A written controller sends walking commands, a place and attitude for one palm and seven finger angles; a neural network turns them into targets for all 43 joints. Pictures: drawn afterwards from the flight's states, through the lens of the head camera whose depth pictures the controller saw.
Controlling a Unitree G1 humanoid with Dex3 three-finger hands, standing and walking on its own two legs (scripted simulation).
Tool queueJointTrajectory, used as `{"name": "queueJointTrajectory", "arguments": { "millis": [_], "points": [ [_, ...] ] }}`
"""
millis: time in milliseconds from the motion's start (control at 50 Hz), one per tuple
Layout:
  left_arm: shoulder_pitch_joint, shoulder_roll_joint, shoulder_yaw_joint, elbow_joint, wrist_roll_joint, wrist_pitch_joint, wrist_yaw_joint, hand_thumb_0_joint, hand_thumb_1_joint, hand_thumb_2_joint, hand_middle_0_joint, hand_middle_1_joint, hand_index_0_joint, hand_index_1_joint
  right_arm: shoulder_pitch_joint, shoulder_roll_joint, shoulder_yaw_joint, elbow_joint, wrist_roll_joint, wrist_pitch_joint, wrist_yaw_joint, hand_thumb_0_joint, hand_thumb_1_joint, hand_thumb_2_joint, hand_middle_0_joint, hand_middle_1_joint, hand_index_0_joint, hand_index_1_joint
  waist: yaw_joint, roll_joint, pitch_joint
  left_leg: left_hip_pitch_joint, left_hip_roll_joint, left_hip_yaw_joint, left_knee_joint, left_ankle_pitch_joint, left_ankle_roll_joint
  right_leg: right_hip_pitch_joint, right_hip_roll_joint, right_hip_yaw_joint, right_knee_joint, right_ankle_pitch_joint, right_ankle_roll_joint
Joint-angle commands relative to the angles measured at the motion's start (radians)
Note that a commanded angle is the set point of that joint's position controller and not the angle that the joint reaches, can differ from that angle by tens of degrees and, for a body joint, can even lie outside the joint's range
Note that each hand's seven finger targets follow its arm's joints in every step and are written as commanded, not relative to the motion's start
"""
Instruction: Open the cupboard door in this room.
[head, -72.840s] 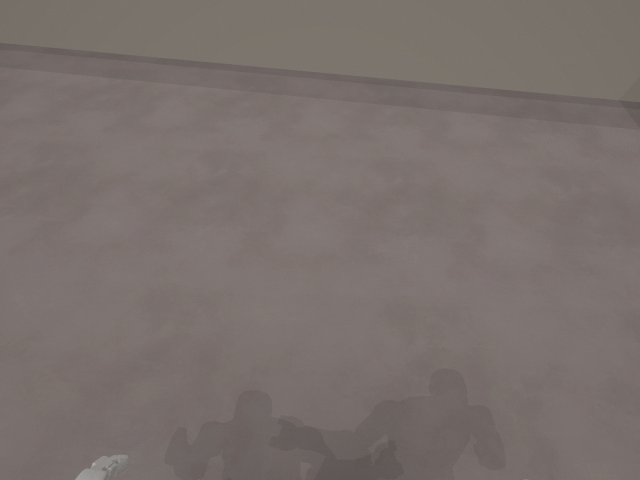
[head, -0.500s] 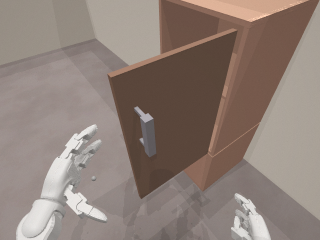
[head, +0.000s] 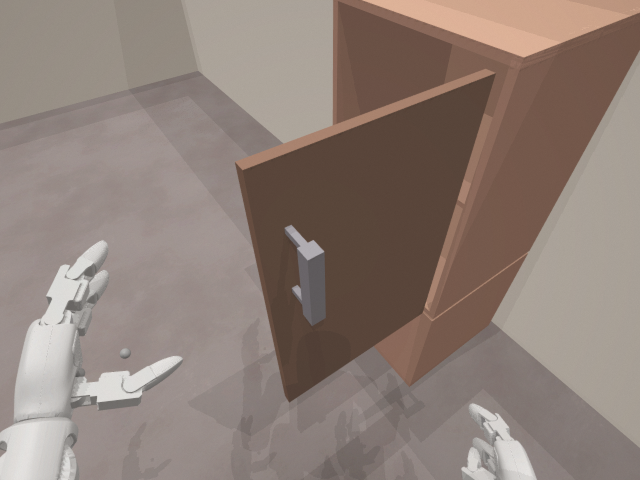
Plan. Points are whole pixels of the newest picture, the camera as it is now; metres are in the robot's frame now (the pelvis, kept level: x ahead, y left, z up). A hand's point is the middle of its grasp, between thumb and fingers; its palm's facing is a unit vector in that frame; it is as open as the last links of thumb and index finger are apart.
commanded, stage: draw the hand back to the body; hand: left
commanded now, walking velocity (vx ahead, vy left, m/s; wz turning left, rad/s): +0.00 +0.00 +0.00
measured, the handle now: (303, 275) +0.35 +0.07 +0.08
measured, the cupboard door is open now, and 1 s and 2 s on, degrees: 89 89 89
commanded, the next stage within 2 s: step back with the hand held close in 0.70 s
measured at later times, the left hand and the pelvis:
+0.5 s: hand (79, 335) +0.20 +0.26 +0.15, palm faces +0.47 -0.79 -0.40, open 7.8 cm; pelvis +0.00 +0.00 +0.00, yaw +0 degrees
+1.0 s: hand (81, 331) +0.20 +0.25 +0.16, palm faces +0.40 -0.78 -0.48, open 7.4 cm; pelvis -0.02 -0.01 +0.00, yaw -1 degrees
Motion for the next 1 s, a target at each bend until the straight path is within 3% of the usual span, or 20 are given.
{"name": "queueJointTrajectory", "arguments": {
  "millis": [0, 40, 120, 160, 240, 300, 360, 400, 480, 540, 680, 760, 780, 800, 820, 840, 860, 900, 940, 980],
  "points": [
    [-0.092, 0.146, 0.142, -0.178, -0.004, -0.066, 0.022, 0.000, 0.375, 0.675, -0.181, -0.300, -0.181, -0.300, -0.146, -0.106, -0.055, -0.160, 0.008, -0.033, -0.009, 0.000, -0.900, -0.900, 0.200, 0.300, 0.200, 0.300, -0.001, -0.028, -0.071, -0.055, 0.040, -0.049, -0.091, 0.290, -0.024, 0.097, 0.008, 0.043, -0.053, 0.161, -0.024],
    [-0.096, 0.163, 0.164, -0.174, -0.002, -0.067, 0.022, 0.000, 0.445, 0.705, -0.184, -0.300, -0.184, -0.300, -0.150, -0.111, -0.058, -0.154, 0.007, -0.027, -0.007, 0.000, -0.900, -0.900, 0.200, 0.300, 0.200, 0.300, 0.004, 0.011, -0.079, -0.043, 0.039, -0.046, -0.091, 0.314, -0.027, 0.109, 0.007, 0.046, -0.056, 0.178, -0.027],
    [-0.081, 0.173, 0.196, -0.185, -0.008, -0.071, 0.021, 0.000, 0.585, 0.765, -0.189, -0.300, -0.189, -0.300, -0.144, -0.108, -0.064, -0.155, 0.007, -0.013, 0.001, 0.000, -0.900, -0.900, 0.200, 0.300, 0.200, 0.300, 0.009, -0.003, -0.108, -0.020, 0.044, -0.047, -0.086, 0.408, -0.030, 0.129, 0.009, 0.045, -0.049, 0.233, -0.023],
    [-0.089, 0.186, 0.210, -0.199, -0.009, -0.072, 0.021, 0.000, 0.655, 0.795, -0.191, -0.300, -0.191, -0.300, -0.147, -0.108, -0.066, -0.154, 0.007, -0.010, 0.001, 0.000, -0.900, -0.900, 0.200, 0.300, 0.200, 0.300, 0.009, 0.025, -0.118, -0.010, 0.045, -0.045, -0.087, 0.428, -0.035, 0.136, 0.007, 0.046, -0.049, 0.243, -0.022],
    [-0.095, 0.227, 0.268, -0.175, -0.015, -0.069, 0.024, 0.000, 0.795, 0.855, -0.196, -0.300, -0.196, -0.300, -0.152, -0.110, -0.071, -0.148, 0.009, 0.001, -0.001, 0.000, -0.900, -0.900, 0.200, 0.300, 0.200, 0.300, 0.013, 0.002, -0.095, -0.015, 0.044, -0.041, -0.085, 0.421, -0.032, 0.132, 0.011, 0.052, -0.062, 0.255, -0.025],
    [-0.113, 0.223, 0.283, -0.164, -0.022, -0.069, 0.024, 0.000, 0.900, 0.900, -0.200, -0.300, -0.200, -0.300, -0.151, -0.107, -0.071, -0.149, 0.011, 0.010, -0.001, 0.000, -0.900, -0.900, 0.200, 0.300, 0.200, 0.300, 0.010, 0.004, -0.087, -0.015, 0.043, -0.039, -0.092, 0.405, -0.030, 0.126, 0.010, 0.051, -0.067, 0.244, -0.023],
    [-0.123, 0.179, 0.232, -0.151, -0.018, -0.068, 0.018, 0.000, 0.900, 0.900, -0.200, -0.300, -0.200, -0.300, -0.154, -0.109, -0.072, -0.147, 0.013, 0.010, 0.002, 0.000, -0.900, -0.900, 0.200, 0.300, 0.200, 0.300, 0.000, 0.042, -0.058, -0.012, 0.044, -0.037, -0.102, 0.364, -0.030, 0.102, 0.009, 0.049, -0.079, 0.202, -0.021],
    [-0.129, 0.177, 0.223, -0.153, -0.018, -0.068, 0.018, 0.000, 0.900, 0.900, -0.200, -0.300, -0.200, -0.300, -0.155, -0.114, -0.075, -0.148, 0.014, 0.010, 0.003, 0.000, -0.900, -0.900, 0.200, 0.300, 0.200, 0.300, 0.000, 0.025, -0.063, -0.013, 0.043, -0.039, -0.106, 0.340, -0.025, 0.102, 0.011, 0.050, -0.081, 0.188, -0.020],
    [-0.133, 0.201, 0.243, -0.160, -0.018, -0.073, 0.023, 0.000, 0.900, 0.900, -0.200, -0.300, -0.200, -0.300, -0.158, -0.113, -0.076, -0.150, 0.010, 0.007, -0.001, 0.000, -0.900, -0.900, 0.200, 0.300, 0.200, 0.300, 0.006, -0.014, -0.091, -0.011, 0.038, -0.042, -0.108, 0.305, -0.020, 0.118, 0.011, 0.051, -0.084, 0.177, -0.021],
    [-0.134, 0.230, 0.265, -0.178, -0.015, -0.075, 0.026, 0.000, 0.900, 0.900, -0.200, -0.300, -0.200, -0.300, -0.161, -0.114, -0.075, -0.146, 0.009, 0.003, -0.003, 0.000, -0.900, -0.900, 0.200, 0.300, 0.200, 0.300, 0.010, 0.027, -0.097, -0.009, 0.034, -0.037, -0.101, 0.311, -0.022, 0.128, 0.010, 0.058, -0.086, 0.190, -0.023],
    [-0.129, 0.206, 0.252, -0.160, -0.018, -0.076, 0.024, 0.000, 0.900, 0.900, -0.200, -0.300, -0.200, -0.300, -0.164, -0.105, -0.072, -0.143, 0.010, -0.003, -0.004, 0.000, -0.900, -0.900, 0.200, 0.300, 0.200, 0.300, 0.007, 0.028, -0.063, -0.020, 0.034, -0.037, -0.110, 0.272, -0.021, 0.109, 0.011, 0.057, -0.097, 0.160, -0.023],
    [-0.127, 0.195, 0.243, -0.136, -0.021, -0.077, 0.019, 0.000, 0.900, 0.900, -0.200, -0.300, -0.200, -0.300, -0.166, -0.106, -0.075, -0.141, 0.012, -0.003, -0.003, 0.000, -0.900, -0.900, 0.200, 0.300, 0.200, 0.300, 0.004, -0.005, -0.039, -0.026, 0.035, -0.034, -0.112, 0.237, -0.017, 0.092, 0.012, 0.061, -0.110, 0.130, -0.020],
    [-0.128, 0.196, 0.243, -0.139, -0.019, -0.080, 0.019, 0.000, 0.900, 0.900, -0.200, -0.300, -0.200, -0.300, -0.164, -0.108, -0.075, -0.141, 0.012, -0.003, -0.002, 0.000, -0.900, -0.900, 0.200, 0.300, 0.200, 0.300, 0.004, -0.004, -0.042, -0.028, 0.035, -0.036, -0.114, 0.236, -0.017, 0.096, 0.012, 0.058, -0.108, 0.127, -0.020],
    [-0.219, 0.245, 0.271, -0.253, -0.022, -0.096, 0.025, 0.000, 0.900, 0.900, -0.200, -0.300, -0.200, -0.300, -0.176, -0.111, -0.074, -0.153, 0.012, -0.012, -0.002, 0.000, -0.900, -0.900, 0.200, 0.300, 0.200, 0.300, 0.008, 0.018, -0.107, -0.007, 0.029, -0.040, -0.103, 0.248, -0.013, 0.121, 0.009, 0.069, -0.103, 0.148, -0.021],
    [-0.249, 0.369, 0.401, -0.262, -0.023, -0.136, 0.029, 0.000, 0.900, 0.900, -0.200, -0.300, -0.200, -0.300, -0.151, -0.129, -0.070, -0.186, 0.025, 0.005, -0.005, 0.000, -0.900, -0.900, 0.200, 0.300, 0.200, 0.300, -0.043, -0.023, -0.006, -0.089, 0.041, -0.051, -0.071, 0.162, 0.006, -0.011, -0.033, 0.158, -0.150, 0.180, -0.022],
    [-0.234, 0.357, 0.394, -0.225, -0.016, -0.150, 0.022, 0.000, 0.900, 0.900, -0.200, -0.300, -0.200, -0.300, -0.145, -0.116, -0.071, -0.170, 0.020, 0.020, -0.006, 0.000, -0.900, -0.900, 0.200, 0.300, 0.200, 0.300, -0.042, -0.025, 0.000, -0.108, 0.034, -0.064, -0.057, 0.124, 0.006, -0.017, -0.057, 0.159, -0.160, 0.162, -0.027],
    [-0.105, 0.275, 0.334, -0.147, -0.016, -0.136, 0.013, 0.000, 0.900, 0.900, -0.200, -0.300, -0.200, -0.300, -0.152, -0.111, -0.075, -0.171, 0.018, 0.030, -0.006, 0.000, -0.900, -0.900, 0.200, 0.300, 0.200, 0.300, -0.046, -0.068, 0.003, -0.092, 0.038, -0.060, -0.042, 0.142, 0.007, -0.046, -0.065, 0.160, -0.164, 0.162, -0.026],
    [-0.035, 0.230, 0.294, -0.156, -0.015, -0.131, 0.004, 0.000, 0.900, 0.900, -0.200, -0.300, -0.200, -0.300, -0.143, -0.125, -0.083, -0.186, 0.017, 0.044, -0.001, 0.000, -0.900, -0.900, 0.200, 0.300, 0.200, 0.300, -0.050, -0.061, -0.053, -0.083, 0.044, -0.044, -0.019, 0.182, 0.003, -0.048, -0.077, 0.151, -0.143, 0.194, -0.023],
    [0.014, 0.229, 0.295, -0.185, -0.017, -0.138, 0.006, 0.000, 0.900, 0.900, -0.200, -0.300, -0.200, -0.300, -0.142, -0.133, -0.089, -0.190, 0.015, 0.051, -0.004, 0.000, -0.900, -0.900, 0.200, 0.300, 0.200, 0.300, -0.049, 0.018, -0.133, -0.083, 0.059, -0.047, -0.020, 0.266, -0.001, 0.004, -0.083, 0.129, -0.082, 0.303, -0.025],
    [0.060, 0.242, 0.312, -0.210, -0.019, -0.135, 0.011, 0.000, 0.900, 0.900, -0.200, -0.300, -0.200, -0.300, -0.132, -0.135, -0.097, -0.209, 0.020, 0.065, -0.004, 0.000, -0.900, -0.900, 0.200, 0.300, 0.200, 0.300, -0.050, -0.003, -0.208, -0.083, 0.079, -0.046, -0.011, 0.364, -0.005, 0.040, -0.077, 0.117, -0.019, 0.401, -0.016]
  ]
}}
